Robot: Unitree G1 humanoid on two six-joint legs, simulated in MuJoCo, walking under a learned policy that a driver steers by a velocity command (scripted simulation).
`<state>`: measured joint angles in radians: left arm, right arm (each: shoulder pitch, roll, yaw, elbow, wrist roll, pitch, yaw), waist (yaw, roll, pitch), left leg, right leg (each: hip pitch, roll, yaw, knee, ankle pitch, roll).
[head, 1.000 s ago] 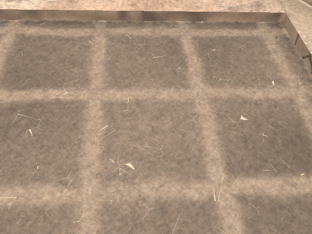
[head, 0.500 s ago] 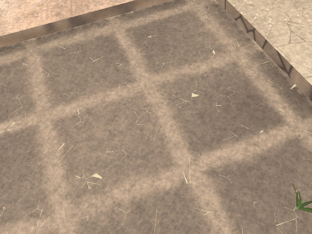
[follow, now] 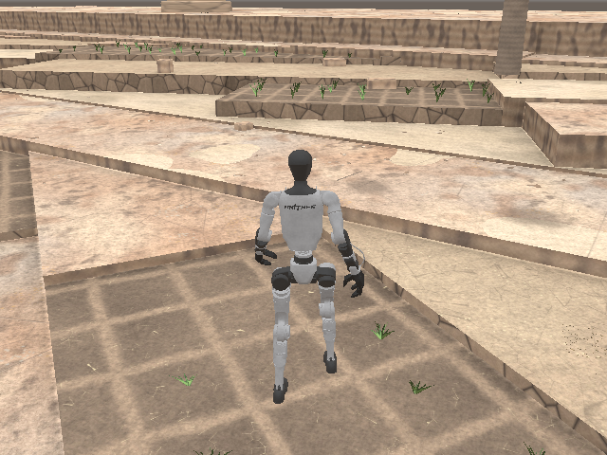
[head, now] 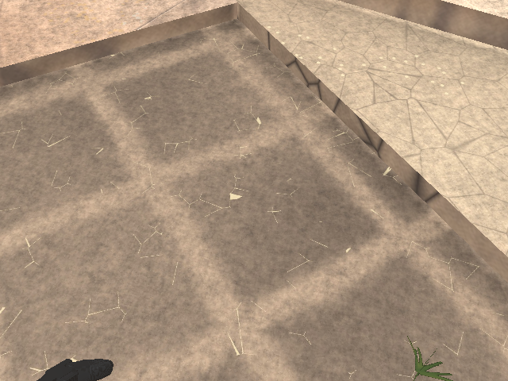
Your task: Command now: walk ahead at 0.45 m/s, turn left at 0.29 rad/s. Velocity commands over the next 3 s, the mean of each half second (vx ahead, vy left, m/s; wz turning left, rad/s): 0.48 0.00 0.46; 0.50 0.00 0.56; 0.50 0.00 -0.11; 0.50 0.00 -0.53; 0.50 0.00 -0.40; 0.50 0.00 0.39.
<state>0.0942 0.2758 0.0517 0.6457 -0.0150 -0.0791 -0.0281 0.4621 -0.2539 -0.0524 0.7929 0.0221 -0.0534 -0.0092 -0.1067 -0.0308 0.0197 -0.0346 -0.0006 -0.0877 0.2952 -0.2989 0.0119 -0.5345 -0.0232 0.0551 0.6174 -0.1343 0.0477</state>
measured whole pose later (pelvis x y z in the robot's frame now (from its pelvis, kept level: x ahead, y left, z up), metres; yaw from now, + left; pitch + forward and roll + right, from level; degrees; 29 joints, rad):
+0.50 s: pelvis +0.24 -0.01 -0.01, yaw +17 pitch +1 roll -3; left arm 0.35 0.30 0.08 0.83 -0.01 -0.08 0.00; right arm 0.09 -0.29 -0.05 0.61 0.02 -0.03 0.05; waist 0.10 0.04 0.05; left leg -0.67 0.09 0.00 0.69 -0.02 0.03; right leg 0.10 0.02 -0.21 0.22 -0.34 0.01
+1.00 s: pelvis +0.51 +0.11 +0.00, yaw +34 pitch +1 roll +0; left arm 0.04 0.29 0.03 0.68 0.00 -0.10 -0.02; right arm 0.34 -0.30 -0.06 0.70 0.02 -0.04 -0.01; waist -0.08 -0.04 0.04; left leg -0.10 -0.12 -0.16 0.39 -0.31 0.08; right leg -0.59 -0.04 0.09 0.55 0.07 0.06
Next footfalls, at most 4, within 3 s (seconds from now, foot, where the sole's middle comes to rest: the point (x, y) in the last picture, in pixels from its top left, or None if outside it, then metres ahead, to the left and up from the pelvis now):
0.08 right None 0.18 -0.14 -0.78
0.58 left None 0.44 0.17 -0.78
1.08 right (182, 280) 0.77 0.12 -0.78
1.54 left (72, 264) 0.85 0.44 -0.78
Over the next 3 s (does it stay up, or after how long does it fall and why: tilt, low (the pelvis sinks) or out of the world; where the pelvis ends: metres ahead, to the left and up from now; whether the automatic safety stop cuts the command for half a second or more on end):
stays up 1.56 0.41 -0.01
